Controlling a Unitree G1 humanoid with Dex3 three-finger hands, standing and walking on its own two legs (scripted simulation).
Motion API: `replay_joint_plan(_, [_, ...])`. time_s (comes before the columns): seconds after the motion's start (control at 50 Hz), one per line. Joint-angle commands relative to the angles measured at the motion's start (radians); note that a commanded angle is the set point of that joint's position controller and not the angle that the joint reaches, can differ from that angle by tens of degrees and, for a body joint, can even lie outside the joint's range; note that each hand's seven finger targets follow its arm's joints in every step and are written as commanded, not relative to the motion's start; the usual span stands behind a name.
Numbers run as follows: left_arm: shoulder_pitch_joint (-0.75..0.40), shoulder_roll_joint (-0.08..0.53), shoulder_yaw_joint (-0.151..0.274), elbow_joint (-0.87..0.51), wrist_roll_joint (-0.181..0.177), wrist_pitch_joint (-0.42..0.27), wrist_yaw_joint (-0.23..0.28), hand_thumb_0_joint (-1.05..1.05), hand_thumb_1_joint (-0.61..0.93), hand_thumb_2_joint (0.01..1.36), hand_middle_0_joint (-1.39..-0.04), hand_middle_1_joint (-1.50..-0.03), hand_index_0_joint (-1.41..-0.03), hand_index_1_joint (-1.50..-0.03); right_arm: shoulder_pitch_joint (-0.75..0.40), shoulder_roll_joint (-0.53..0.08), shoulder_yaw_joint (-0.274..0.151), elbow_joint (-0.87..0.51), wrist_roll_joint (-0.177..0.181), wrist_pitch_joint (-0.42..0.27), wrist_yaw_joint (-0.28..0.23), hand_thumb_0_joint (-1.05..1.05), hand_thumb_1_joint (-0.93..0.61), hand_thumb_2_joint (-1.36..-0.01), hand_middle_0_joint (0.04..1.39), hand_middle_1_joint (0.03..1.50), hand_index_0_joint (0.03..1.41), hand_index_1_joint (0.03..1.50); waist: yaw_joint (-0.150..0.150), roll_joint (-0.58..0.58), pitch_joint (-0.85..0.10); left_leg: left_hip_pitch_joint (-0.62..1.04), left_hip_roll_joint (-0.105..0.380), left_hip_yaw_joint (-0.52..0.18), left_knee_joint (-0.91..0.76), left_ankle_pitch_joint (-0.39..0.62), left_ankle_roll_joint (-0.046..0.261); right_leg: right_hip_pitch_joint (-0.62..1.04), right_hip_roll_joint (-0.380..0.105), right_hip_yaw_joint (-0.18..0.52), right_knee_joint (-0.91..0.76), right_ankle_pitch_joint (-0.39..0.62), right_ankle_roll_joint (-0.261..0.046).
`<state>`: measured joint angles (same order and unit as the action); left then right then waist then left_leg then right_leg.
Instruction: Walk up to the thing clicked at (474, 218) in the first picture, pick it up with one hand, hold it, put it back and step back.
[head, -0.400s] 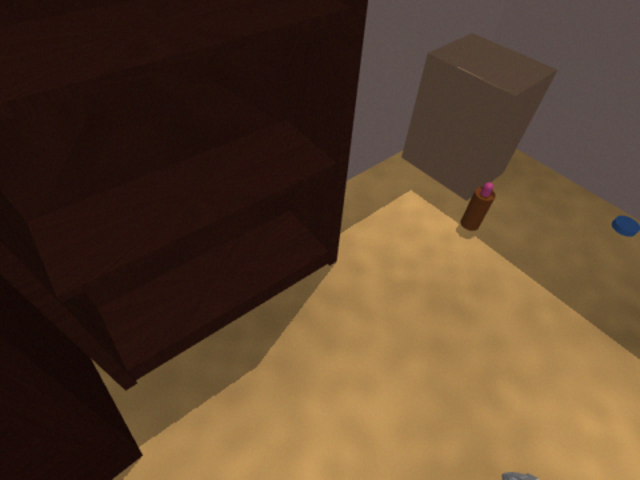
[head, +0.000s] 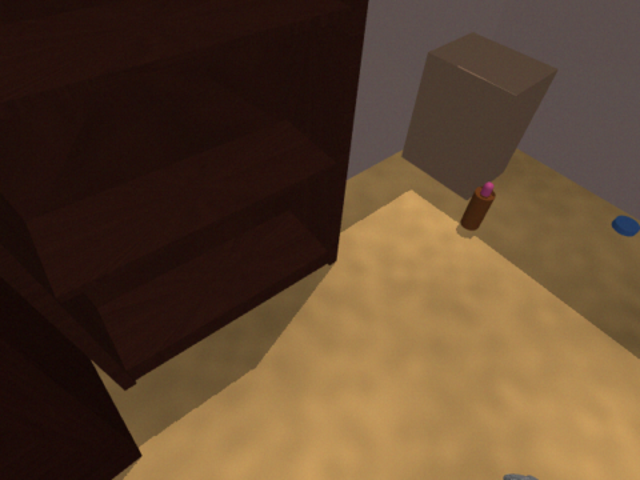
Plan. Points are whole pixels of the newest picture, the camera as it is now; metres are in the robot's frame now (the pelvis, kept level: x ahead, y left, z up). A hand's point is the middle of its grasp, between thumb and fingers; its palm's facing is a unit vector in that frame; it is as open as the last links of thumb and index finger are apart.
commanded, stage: stand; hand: left
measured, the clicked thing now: (479, 204) +1.17 -0.71 -0.66
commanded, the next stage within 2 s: walk up in 0.72 s
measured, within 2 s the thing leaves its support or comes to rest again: neither
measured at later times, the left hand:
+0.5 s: hand out of the picture +0.07 +0.25 -0.16, palm faces -0.02 -0.94 -0.33, open 7.4 cm
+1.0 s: hand (153, 458) +0.17 +0.22 -0.14, palm faces -0.23 -0.91 -0.35, open 7.4 cm
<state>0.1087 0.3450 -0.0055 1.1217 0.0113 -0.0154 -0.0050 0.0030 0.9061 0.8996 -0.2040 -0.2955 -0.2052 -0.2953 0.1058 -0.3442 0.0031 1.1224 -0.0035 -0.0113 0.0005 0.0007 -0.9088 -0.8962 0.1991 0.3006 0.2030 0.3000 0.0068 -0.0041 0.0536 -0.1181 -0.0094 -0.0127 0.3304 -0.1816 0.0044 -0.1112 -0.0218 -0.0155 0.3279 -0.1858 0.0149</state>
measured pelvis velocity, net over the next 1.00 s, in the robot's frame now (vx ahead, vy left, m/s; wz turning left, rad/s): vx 0.03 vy -0.05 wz -0.23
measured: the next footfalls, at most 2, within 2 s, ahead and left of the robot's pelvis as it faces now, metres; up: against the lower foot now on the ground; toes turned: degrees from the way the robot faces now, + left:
right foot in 1.06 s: +0.13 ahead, -0.28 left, +0.00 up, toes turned -22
left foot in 1.44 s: +0.34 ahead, -0.11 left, +0.00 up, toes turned -22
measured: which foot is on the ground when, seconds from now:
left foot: down 0.00-1.00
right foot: down 0.00-0.76, up 0.78-1.00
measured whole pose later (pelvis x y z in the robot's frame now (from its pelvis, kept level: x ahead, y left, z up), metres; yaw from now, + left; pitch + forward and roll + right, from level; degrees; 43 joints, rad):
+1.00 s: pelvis +0.03 -0.05 -0.01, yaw -13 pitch -2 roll +2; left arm 0.21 0.45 0.11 0.93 0.04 0.06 -0.15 0.01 0.91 0.90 -0.20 -0.30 -0.20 -0.29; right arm 0.21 -0.45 -0.11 0.96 -0.05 -0.06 0.00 0.00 -0.90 -0.90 0.20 0.30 0.21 0.30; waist 0.02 -0.01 0.06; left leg -0.02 0.11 0.19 0.41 -0.33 -0.05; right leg -0.45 -0.15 0.02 0.74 -0.29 0.02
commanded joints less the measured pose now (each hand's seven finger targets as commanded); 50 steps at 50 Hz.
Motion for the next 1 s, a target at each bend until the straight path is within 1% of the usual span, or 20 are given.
replay_joint_plan(0.0, [-0.031, 0.203, 0.037, -0.055, -0.003, -0.02, 0.016, 0.0, 0.9, 0.9, -0.2, -0.3, -0.2, -0.3, -0.039, -0.214, -0.038, -0.054, -0.002, -0.024, -0.01, 0.0, -0.9, -0.9, 0.2, 0.3, 0.2, 0.3, -0.004, 0.007, -0.078, 0.01, 0.133, -0.098, -0.048, 0.148, 0.022, 0.015, -0.113, 0.089, -0.052, 0.126, -0.037])
replay_joint_plan(0.08, [-0.032, 0.207, 0.037, -0.058, -0.002, -0.022, 0.017, 0.0, 0.9, 0.9, -0.2, -0.3, -0.2, -0.3, -0.04, -0.213, -0.038, -0.056, -0.002, -0.024, -0.009, 0.0, -0.9, -0.9, 0.2, 0.3, 0.2, 0.3, -0.005, -0.002, -0.095, 0.018, 0.133, -0.095, -0.04, 0.181, 0.021, 0.029, -0.117, 0.087, -0.048, 0.165, -0.037])
replay_joint_plan(0.16, [-0.032, 0.206, 0.039, -0.057, -0.003, -0.016, 0.016, 0.0, 0.9, 0.9, -0.2, -0.3, -0.2, -0.3, -0.038, -0.215, -0.038, -0.052, -0.004, -0.024, -0.012, 0.0, -0.9, -0.9, 0.2, 0.3, 0.2, 0.3, -0.004, 0.023, -0.082, 0.001, 0.13, -0.092, -0.055, 0.147, 0.02, 0.029, -0.115, 0.089, -0.05, 0.131, -0.038])
replay_joint_plan(0.42, [-0.028, 0.209, 0.042, -0.055, -0.001, -0.015, 0.016, 0.0, 0.9, 0.9, -0.2, -0.3, -0.2, -0.3, -0.032, -0.212, -0.039, -0.055, -0.003, -0.024, -0.011, 0.0, -0.9, -0.9, 0.2, 0.3, 0.2, 0.3, -0.007, 0.001, -0.088, 0.009, 0.131, -0.096, -0.057, 0.158, 0.018, 0.035, -0.114, 0.08, -0.049, 0.12, -0.039])
replay_joint_plan(0.52, [-0.021, 0.207, 0.04, -0.058, -0.002, -0.02, 0.017, 0.0, 0.9, 0.9, -0.2, -0.3, -0.2, -0.3, -0.036, -0.215, -0.039, -0.057, -0.001, -0.024, -0.012, 0.0, -0.9, -0.9, 0.2, 0.3, 0.2, 0.3, -0.004, 0.004, -0.104, 0.036, 0.135, -0.097, -0.037, 0.236, 0.022, 0.043, -0.118, 0.079, -0.041, 0.198, -0.037])
replay_joint_plan(0.62, [-0.028, 0.212, 0.043, -0.059, -0.005, -0.016, 0.017, 0.0, 0.9, 0.9, -0.2, -0.3, -0.2, -0.3, -0.029, -0.215, -0.036, -0.053, -0.003, -0.024, -0.013, 0.0, -0.9, -0.9, 0.2, 0.3, 0.2, 0.3, -0.006, 0.017, -0.079, 0.013, 0.132, -0.098, -0.053, 0.196, 0.018, 0.042, -0.118, 0.083, -0.051, 0.161, -0.036])
replay_joint_plan(0.68, [-0.021, 0.209, 0.043, -0.059, -0.001, -0.016, 0.016, 0.0, 0.9, 0.9, -0.2, -0.3, -0.2, -0.3, -0.034, -0.217, -0.037, -0.057, -0.003, -0.024, -0.013, 0.0, -0.9, -0.9, 0.2, 0.3, 0.2, 0.3, -0.004, 0.007, -0.091, 0.024, 0.135, -0.096, -0.05, 0.194, 0.021, 0.042, -0.118, 0.08, -0.05, 0.158, -0.036])
replay_joint_plan(0.7, [-0.008, 0.304, 0.126, -0.195, 0.033, 0.012, -0.041, 0.0, 0.9, 0.9, -0.2, -0.3, -0.2, -0.3, 0.038, -0.355, -0.132, -0.146, -0.026, -0.051, -0.014, 0.0, -0.9, -0.9, 0.2, 0.3, 0.2, 0.3, -0.056, -0.029, -0.131, 0.254, 0.137, -0.042, 0.057, -0.159, 0.076, -0.249, -0.034, 0.131, 0.094, -0.11, -0.073])
replay_joint_plan(0.72, [-0.087, 0.255, 0.114, -0.218, 0.033, 0.025, -0.062, 0.0, 0.9, 0.9, -0.2, -0.3, -0.2, -0.3, 0.132, -0.381, -0.152, -0.119, -0.031, -0.061, -0.02, 0.0, -0.9, -0.9, 0.2, 0.3, 0.2, 0.3, -0.108, 0.093, -0.087, 0.392, 0.257, -0.157, -0.037, -0.341, 0.125, -0.525, -0.004, 0.063, 0.231, -0.252, -0.048])
replay_joint_plan(0.74, [-0.131, 0.239, 0.114, -0.244, 0.042, 0.04, -0.074, 0.0, 0.9, 0.9, -0.2, -0.3, -0.2, -0.3, 0.14, -0.414, -0.17, -0.126, -0.029, -0.067, -0.025, 0.0, -0.9, -0.9, 0.2, 0.3, 0.2, 0.3, -0.118, 0.172, -0.027, 0.329, 0.438, -0.294, -0.158, -0.376, 0.195, -0.626, -0.029, 0.051, 0.468, -0.277, -0.021])
replay_joint_plan(0.76, [-0.145, 0.265, 0.124, -0.262, 0.054, 0.045, -0.082, 0.0, 0.9, 0.9, -0.2, -0.3, -0.2, -0.3, 0.111, -0.41, -0.171, -0.154, -0.015, -0.07, -0.029, 0.0, -0.9, -0.9, 0.2, 0.3, 0.2, 0.3, -0.104, 0.071, -0.009, 0.192, 0.516, -0.309, -0.176, -0.282, 0.222, -0.582, -0.088, 0.105, 0.561, -0.258, -0.006])
replay_joint_plan(0.78, [-0.126, 0.266, 0.129, -0.278, 0.047, 0.046, -0.091, 0.0, 0.9, 0.9, -0.2, -0.3, -0.2, -0.3, 0.087, -0.404, -0.17, -0.18, -0.021, -0.073, -0.028, 0.0, -0.9, -0.9, 0.2, 0.3, 0.2, 0.3, -0.084, 0.04, 0.0, 0.103, 0.519, -0.306, -0.197, -0.302, 0.23, -0.537, -0.109, 0.121, 0.608, -0.239, -0.007])
replay_joint_plan(0.8, [-0.104, 0.266, 0.135, -0.281, 0.044, 0.045, -0.101, 0.0, 0.9, 0.9, -0.2, -0.3, -0.2, -0.3, 0.07, -0.388, -0.169, -0.194, -0.027, -0.08, -0.029, 0.0, -0.9, -0.9, 0.2, 0.3, 0.2, 0.3, -0.064, 0.028, -0.001, 0.072, 0.492, -0.266, -0.203, -0.301, 0.218, -0.511, -0.134, 0.137, 0.621, -0.209, -0.009])
replay_joint_plan(0.82, [-0.056, 0.26, 0.136, -0.275, 0.036, 0.046, -0.113, 0.0, 0.9, 0.9, -0.2, -0.3, -0.2, -0.3, 0.041, -0.373, -0.166, -0.213, -0.029, -0.085, -0.026, 0.0, -0.9, -0.9, 0.2, 0.3, 0.2, 0.3, -0.034, 0.061, -0.005, 0.075, 0.45, -0.191, -0.203, -0.303, 0.202, -0.499, -0.144, 0.139, 0.608, -0.192, -0.007])
replay_joint_plan(0.84, [-0.015, 0.247, 0.138, -0.279, 0.031, 0.048, -0.127, 0.0, 0.9, 0.9, -0.2, -0.3, -0.2, -0.3, 0.011, -0.364, -0.167, -0.232, -0.037, -0.086, -0.022, 0.0, -0.9, -0.9, 0.2, 0.3, 0.2, 0.3, -0.014, 0.107, 0.005, 0.079, 0.43, -0.131, -0.195, -0.29, 0.2, -0.494, -0.151, 0.119, 0.573, -0.183, -0.005])
replay_joint_plan(0.88, [0.019, 0.246, 0.141, -0.282, 0.025, 0.052, -0.143, 0.0, 0.9, 0.9, -0.2, -0.3, -0.2, -0.3, -0.017, -0.367, -0.172, -0.257, -0.044, -0.088, -0.017, 0.0, -0.9, -0.9, 0.2, 0.3, 0.2, 0.3, 0.007, 0.152, 0.016, 0.048, 0.388, -0.025, -0.16, -0.239, 0.184, -0.439, -0.151, 0.08, 0.519, -0.147, 0.004])
replay_joint_plan(0.9, [0.004, 0.241, 0.141, -0.292, 0.025, 0.051, -0.149, 0.0, 0.9, 0.9, -0.2, -0.3, -0.2, -0.3, -0.014, -0.365, -0.174, -0.261, -0.046, -0.089, -0.014, 0.0, -0.9, -0.9, 0.2, 0.3, 0.2, 0.3, -0.002, 0.149, 0.021, 0.035, 0.358, 0.032, -0.133, -0.206, 0.169, -0.412, -0.148, 0.058, 0.457, -0.127, 0.003])
replay_joint_plan(0.92, [-0.005, 0.234, 0.141, -0.3, 0.025, 0.048, -0.152, 0.0, 0.9, 0.9, -0.2, -0.3, -0.2, -0.3, -0.014, -0.368, -0.175, -0.264, -0.045, -0.09, -0.01, 0.0, -0.9, -0.9, 0.2, 0.3, 0.2, 0.3, 0.0, 0.16, 0.031, -0.01, 0.34, 0.077, -0.115, -0.204, 0.154, -0.362, -0.148, 0.042, 0.413, -0.089, 0.002])
replay_joint_plan(0.96, [-0.003, 0.238, 0.144, -0.302, 0.025, 0.039, -0.154, 0.0, 0.9, 0.9, -0.2, -0.3, -0.2, -0.3, -0.013, -0.37, -0.176, -0.265, -0.045, -0.086, -0.003, 0.0, -0.9, -0.9, 0.2, 0.3, 0.2, 0.3, -0.004, 0.144, 0.024, -0.058, 0.303, 0.147, -0.061, -0.184, 0.132, -0.271, -0.113, -0.031, 0.347, -0.047, -0.007])
replay_joint_plan(0.98, [0.02, 0.239, 0.146, -0.294, 0.025, 0.034, -0.152, 0.0, 0.9, 0.9, -0.2, -0.3, -0.2, -0.3, -0.011, -0.369, -0.175, -0.266, -0.044, -0.083, 0.0, 0.0, -0.9, -0.9, 0.2, 0.3, 0.2, 0.3, 0.002, 0.136, 0.008, -0.069, 0.298, 0.167, -0.014, -0.175, 0.132, -0.226, -0.093, -0.073, 0.338, -0.041, -0.012])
